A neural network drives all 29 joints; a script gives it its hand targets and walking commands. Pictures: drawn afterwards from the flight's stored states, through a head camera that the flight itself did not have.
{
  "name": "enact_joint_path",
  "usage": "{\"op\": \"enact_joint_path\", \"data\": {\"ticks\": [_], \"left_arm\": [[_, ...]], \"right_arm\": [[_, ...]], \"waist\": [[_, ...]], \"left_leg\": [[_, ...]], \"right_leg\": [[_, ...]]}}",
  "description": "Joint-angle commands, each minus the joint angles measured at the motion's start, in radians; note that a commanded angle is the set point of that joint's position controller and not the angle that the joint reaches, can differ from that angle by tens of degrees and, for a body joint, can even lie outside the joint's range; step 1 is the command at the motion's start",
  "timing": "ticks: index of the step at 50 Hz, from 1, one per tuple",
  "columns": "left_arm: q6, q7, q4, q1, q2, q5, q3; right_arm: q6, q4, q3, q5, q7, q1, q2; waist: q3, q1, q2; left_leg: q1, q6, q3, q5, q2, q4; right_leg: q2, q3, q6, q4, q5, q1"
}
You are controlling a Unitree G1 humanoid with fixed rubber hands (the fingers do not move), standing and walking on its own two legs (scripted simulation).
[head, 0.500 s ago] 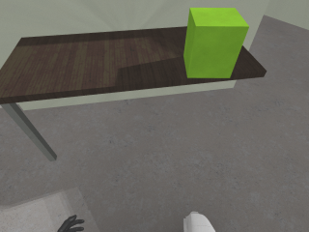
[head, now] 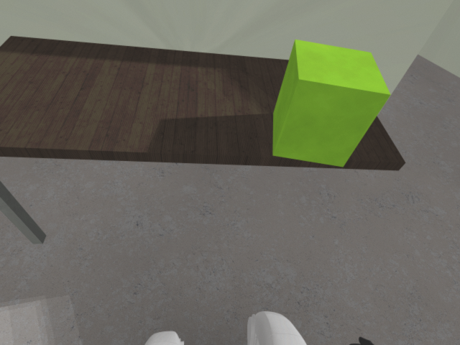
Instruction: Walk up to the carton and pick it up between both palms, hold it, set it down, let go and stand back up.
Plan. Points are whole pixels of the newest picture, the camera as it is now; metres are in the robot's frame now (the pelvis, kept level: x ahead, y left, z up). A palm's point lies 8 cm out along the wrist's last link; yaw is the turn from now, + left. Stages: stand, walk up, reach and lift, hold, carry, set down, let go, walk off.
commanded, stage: walk up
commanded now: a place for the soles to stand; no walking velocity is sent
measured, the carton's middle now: (320, 105) +0.70 -0.24 +0.02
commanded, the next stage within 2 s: none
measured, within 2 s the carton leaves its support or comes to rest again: neither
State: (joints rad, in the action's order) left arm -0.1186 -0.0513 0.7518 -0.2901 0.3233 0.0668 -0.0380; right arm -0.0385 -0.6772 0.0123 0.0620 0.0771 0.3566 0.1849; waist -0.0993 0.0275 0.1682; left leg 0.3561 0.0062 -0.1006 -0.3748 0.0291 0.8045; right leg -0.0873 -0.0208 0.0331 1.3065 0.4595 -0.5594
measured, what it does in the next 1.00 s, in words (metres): steps to the right: right foot, then left foot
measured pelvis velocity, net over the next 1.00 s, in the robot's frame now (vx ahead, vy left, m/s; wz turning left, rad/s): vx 0.21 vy -0.28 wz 0.08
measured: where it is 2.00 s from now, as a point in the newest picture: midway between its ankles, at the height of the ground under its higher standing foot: (282, 341)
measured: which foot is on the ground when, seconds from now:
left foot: down 0.00-0.24, up 0.26-0.50, down 0.52-1.00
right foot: up 0.00-0.20, down 0.22-0.54, up 0.56-0.84, down 0.86-1.00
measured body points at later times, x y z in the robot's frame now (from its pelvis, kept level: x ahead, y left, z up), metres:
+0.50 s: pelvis +0.13 -0.15 +0.00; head +0.16 -0.13 +0.45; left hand +0.19 +0.11 -0.13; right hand +0.26 -0.41 -0.10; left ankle +0.18 -0.07 -0.68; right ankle +0.19 -0.26 -0.70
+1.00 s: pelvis +0.21 -0.28 -0.01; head +0.24 -0.28 +0.44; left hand +0.30 -0.02 -0.13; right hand +0.32 -0.55 -0.12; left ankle +0.20 -0.12 -0.69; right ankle +0.28 -0.42 -0.70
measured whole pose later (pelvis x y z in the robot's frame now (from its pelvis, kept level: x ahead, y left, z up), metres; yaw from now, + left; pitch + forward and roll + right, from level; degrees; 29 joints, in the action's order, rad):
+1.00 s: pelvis +0.21 -0.28 -0.01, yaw +5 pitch -3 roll -1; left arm -0.04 -0.02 0.73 -0.22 0.22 0.00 0.00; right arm 0.04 -0.68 0.04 0.00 0.02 0.29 0.31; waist -0.11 -0.01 -0.04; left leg 0.38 -0.02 0.04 -0.53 0.08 0.94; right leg -0.06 -0.05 0.04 0.85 0.36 -0.43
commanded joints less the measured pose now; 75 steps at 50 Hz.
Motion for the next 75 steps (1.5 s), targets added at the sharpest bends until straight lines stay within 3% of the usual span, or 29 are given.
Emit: {"op": "enact_joint_path", "data": {"ticks": [1, 5, 8, 10, 11, 12, 13, 14, 15, 19, 22, 24, 25, 26, 27, 28, 30, 32, 36, 40, 42, 43, 44, 45, 46, 51, 54, 58, 75], "left_arm": [[0.045, -0.016, -0.148, 0.051, 0.054, -0.015, -0.023], [0.064, -0.029, -0.166, 0.088, 0.025, -0.031, -0.026], [0.081, -0.041, -0.141, -0.006, 0.031, -0.042, -0.052], [0.093, -0.037, -0.084, -0.167, 0.082, -0.038, -0.091], [0.101, -0.029, -0.055, -0.241, 0.126, -0.035, -0.110], [0.111, -0.017, -0.064, -0.261, 0.198, -0.025, -0.122], [0.110, -0.006, -0.129, -0.145, 0.265, -0.030, -0.113], [0.101, 0.007, -0.149, -0.019, 0.272, -0.057, -0.112], [0.103, 0.017, -0.157, 0.036, 0.245, -0.070, -0.097], [0.107, 0.040, -0.160, 0.062, 0.142, -0.027, -0.060], [0.096, 0.040, -0.164, 0.114, 0.106, -0.023, -0.031], [0.081, 0.038, -0.170, 0.184, 0.098, -0.013, -0.006], [0.072, 0.032, -0.169, 0.190, 0.075, -0.006, 0.008], [0.066, 0.023, -0.180, 0.147, 0.012, -0.008, 0.025], [0.053, 0.017, -0.210, 0.124, -0.003, -0.011, 0.023], [0.021, 0.022, -0.191, 0.109, 0.088, -0.007, -0.010], [-0.003, 0.010, -0.166, 0.102, 0.114, -0.004, -0.018], [0.005, 0.007, -0.136, 0.080, 0.097, 0.004, -0.018], [0.019, 0.007, -0.118, 0.049, 0.072, -0.021, -0.019], [0.064, 0.007, -0.100, -0.015, 0.055, -0.071, -0.027], [0.099, 0.016, -0.065, -0.112, 0.108, -0.079, -0.055], [0.113, 0.025, -0.057, -0.128, 0.144, -0.069, -0.064], [0.120, 0.035, -0.100, -0.062, 0.222, -0.060, -0.076], [0.116, 0.045, -0.146, 0.034, 0.269, -0.068, -0.086], [0.113, 0.053, -0.153, 0.110, 0.247, -0.072, -0.087], [0.112, 0.051, -0.159, 0.162, 0.152, -0.063, -0.030], [0.121, 0.043, -0.175, 0.110, 0.089, -0.079, -0.014], [0.127, 0.046, -0.174, 0.100, 0.144, -0.081, -0.024], [0.124, 0.042, -0.189, 0.108, 0.112, -0.075, -0.015]], "right_arm": [[-0.050, 0.092, 0.091, 0.007, 0.008, -0.012, 0.253], [-0.053, 0.080, 0.105, 0.008, -0.002, -0.018, 0.281], [-0.037, 0.102, 0.121, 0.004, -0.013, -0.084, 0.306], [-0.017, 0.117, 0.105, -0.002, -0.021, -0.108, 0.269], [-0.008, 0.109, 0.090, -0.002, -0.024, -0.057, 0.212], [-0.004, 0.119, 0.066, -0.015, -0.030, 0.011, 0.134], [0.006, 0.160, 0.076, -0.049, -0.029, 0.012, 0.146], [0.021, 0.160, 0.086, -0.056, -0.024, -0.002, 0.195], [0.023, 0.150, 0.094, -0.046, -0.019, -0.022, 0.215], [0.001, 0.087, 0.092, -0.042, -0.011, 0.065, 0.188], [-0.011, 0.090, 0.081, -0.058, -0.012, 0.072, 0.161], [-0.029, 0.058, 0.085, -0.056, -0.012, 0.193, 0.152], [-0.035, 0.033, 0.099, -0.043, -0.008, 0.279, 0.175], [-0.032, 0.034, 0.123, -0.020, 0.001, 0.294, 0.251], [-0.020, 0.074, 0.135, 0.005, 0.016, 0.269, 0.330], [-0.001, 0.082, 0.136, 0.009, 0.035, 0.211, 0.335], [-0.002, 0.108, 0.117, 0.013, 0.045, 0.090, 0.289], [-0.016, 0.129, 0.091, 0.011, 0.039, 0.024, 0.255], [-0.025, 0.133, 0.084, -0.006, 0.009, -0.040, 0.251], [-0.004, 0.161, 0.089, -0.019, -0.029, -0.134, 0.280], [0.020, 0.171, 0.068, -0.033, -0.052, -0.138, 0.259], [0.025, 0.161, 0.049, -0.045, -0.060, -0.076, 0.205], [0.030, 0.180, 0.035, -0.071, -0.065, -0.020, 0.152], [0.050, 0.166, 0.051, -0.075, -0.056, -0.016, 0.188], [0.062, 0.150, 0.066, -0.065, -0.052, -0.025, 0.231], [0.019, 0.071, 0.063, -0.058, -0.062, 0.054, 0.223], [0.013, 0.084, 0.064, -0.063, -0.071, -0.051, 0.276], [0.028, 0.086, 0.047, -0.051, -0.073, -0.063, 0.238], [0.020, 0.053, 0.051, -0.074, -0.101, -0.108, 0.251]], "waist": [[-0.019, -0.033, -0.367], [-0.016, -0.035, -0.404], [0.039, 0.030, -0.387], [0.081, 0.116, -0.248], [0.115, 0.146, -0.092], [0.155, 0.156, 0.138], [0.132, 0.130, 0.199], [0.094, 0.104, 0.140], [0.026, 0.081, 0.120], [0.022, 0.035, 0.077], [0.052, 0.002, 0.074], [0.122, -0.075, 0.006], [0.185, -0.112, -0.092], [0.198, -0.124, -0.301], [0.178, -0.118, -0.412], [0.143, -0.102, -0.255], [0.062, -0.061, -0.220], [0.019, -0.044, -0.274], [0.031, -0.037, -0.395], [0.084, 0.001, -0.457], [0.129, 0.047, -0.324], [0.179, 0.041, -0.189], [0.186, 0.005, -0.004], [0.157, -0.003, 0.019], [0.089, -0.018, -0.027], [0.117, -0.072, 0.043], [0.209, -0.012, -0.040], [0.228, -0.030, -0.028], [0.092, -0.020, -0.182]], "left_leg": [[-0.118, 0.262, 0.437, -0.004, 0.342, -0.471], [-0.075, 0.226, 0.269, 0.149, 0.297, -0.396], [0.161, 0.173, 0.171, -0.082, 0.247, -0.330], [0.345, 0.125, 0.109, -0.246, 0.175, -0.174], [0.362, 0.092, 0.046, -0.201, 0.105, 0.049], [0.382, 0.048, -0.011, -0.249, 0.001, 0.349], [0.435, 0.014, 0.071, -0.356, -0.078, 0.479], [0.389, 0.016, 0.141, -0.333, -0.008, 0.587], [0.409, 0.013, 0.170, -0.257, 0.022, 0.622], [0.262, 0.012, 0.159, -0.227, 0.052, 0.498], [0.102, 0.022, 0.142, -0.205, 0.064, 0.181], [-0.157, 0.043, 0.096, 0.084, 0.039, -0.111], [-0.315, 0.044, 0.121, 0.213, 0.039, -0.223], [-0.420, 0.073, 0.356, 0.107, 0.150, -0.322], [-0.419, 0.169, 0.844, -0.158, 0.389, -0.483], [-0.298, 0.236, 0.915, -0.426, 0.463, -0.530], [-0.216, 0.254, 0.804, -0.443, 0.435, -0.526], [-0.152, 0.221, 0.606, -0.214, 0.360, -0.488], [-0.108, 0.240, 0.420, 0.102, 0.299, -0.405], [0.064, 0.154, 0.186, 0.185, 0.171, -0.246], [0.158, 0.100, 0.126, 0.141, 0.123, -0.065], [0.196, 0.053, 0.080, 0.065, 0.076, 0.052], [0.225, -0.009, 0.036, -0.125, 0.007, 0.172], [0.115, -0.026, 0.108, -0.271, 0.011, 0.244], [0.079, -0.026, 0.149, -0.237, 0.045, 0.268], [-0.098, 0.007, 0.129, 0.090, 0.049, -0.154], [-0.080, 0.040, 0.241, 0.289, 0.070, -0.182], [-0.116, 0.010, 0.174, 0.245, 0.045, -0.168], [0.002, 0.042, 0.234, 0.129, 0.063, -0.346]], "right_leg": [[-0.104, 0.120, 0.015, -0.080, -0.046, -0.204], [-0.116, 0.061, -0.006, -0.333, -0.083, -0.077], [-0.053, -0.027, -0.036, -0.472, -0.184, 0.273], [0.021, -0.106, -0.049, -0.547, -0.267, 0.565], [0.049, -0.106, -0.069, -0.582, -0.204, 0.649], [-0.081, 0.128, -0.142, -0.726, 0.031, 0.616], [-0.285, 0.593, -0.283, -1.013, 0.326, 0.465], [-0.364, 0.740, -0.371, -1.155, 0.565, 0.363], [-0.354, 0.717, -0.373, -1.155, 0.502, 0.332], [-0.311, 0.359, -0.358, -0.934, -0.124, 0.258], [-0.286, 0.230, -0.315, -0.857, -0.320, 0.201], [-0.207, 0.089, -0.239, -0.695, -0.412, 0.112], [-0.149, 0.019, -0.180, -0.552, -0.276, 0.043], [-0.055, -0.078, -0.099, -0.359, -0.116, -0.099], [0.032, -0.067, -0.031, -0.213, 0.121, -0.256], [-0.012, 0.037, -0.020, -0.140, 0.157, -0.218], [-0.036, 0.076, -0.017, -0.057, 0.085, -0.241], [-0.053, 0.092, 0.000, -0.083, -0.005, -0.207], [-0.057, 0.093, 0.018, -0.168, 0.002, -0.107], [0.000, -0.020, -0.010, -0.521, -0.091, 0.219], [0.061, -0.080, -0.018, -0.706, -0.340, 0.423], [0.011, 0.015, -0.041, -0.724, -0.373, 0.497], [-0.178, 0.341, -0.138, -0.832, -0.268, 0.401], [-0.317, 0.572, -0.276, -0.993, 0.007, 0.186], [-0.327, 0.604, -0.308, -1.038, 0.177, 0.094], [-0.153, 0.235, -0.145, -0.835, -0.180, 0.128], [-0.061, 0.091, -0.088, -0.749, -0.367, 0.273], [-0.139, 0.162, -0.139, -0.794, -0.486, 0.309], [-0.051, 0.020, -0.075, -0.834, -0.169, 0.317]]}}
